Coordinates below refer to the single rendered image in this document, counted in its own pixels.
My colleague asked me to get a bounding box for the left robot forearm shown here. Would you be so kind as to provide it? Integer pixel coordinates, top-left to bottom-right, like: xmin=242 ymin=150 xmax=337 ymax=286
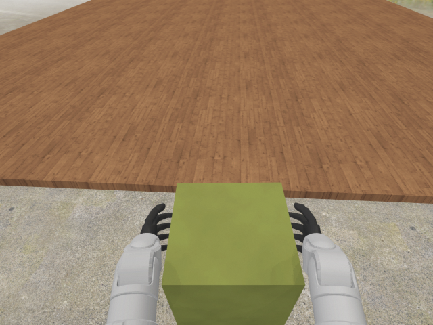
xmin=105 ymin=233 xmax=162 ymax=325

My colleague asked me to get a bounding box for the right robot forearm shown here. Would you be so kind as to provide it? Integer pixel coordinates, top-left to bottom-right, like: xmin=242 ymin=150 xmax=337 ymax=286
xmin=302 ymin=233 xmax=367 ymax=325

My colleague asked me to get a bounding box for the carton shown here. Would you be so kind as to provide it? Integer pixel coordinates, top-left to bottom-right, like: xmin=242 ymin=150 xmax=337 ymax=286
xmin=162 ymin=183 xmax=305 ymax=325

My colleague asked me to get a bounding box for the robot right hand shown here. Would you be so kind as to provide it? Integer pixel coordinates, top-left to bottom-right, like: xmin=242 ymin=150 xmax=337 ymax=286
xmin=288 ymin=202 xmax=321 ymax=253

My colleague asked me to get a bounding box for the robot left hand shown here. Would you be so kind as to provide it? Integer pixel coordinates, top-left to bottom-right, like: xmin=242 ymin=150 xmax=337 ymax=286
xmin=140 ymin=203 xmax=173 ymax=251

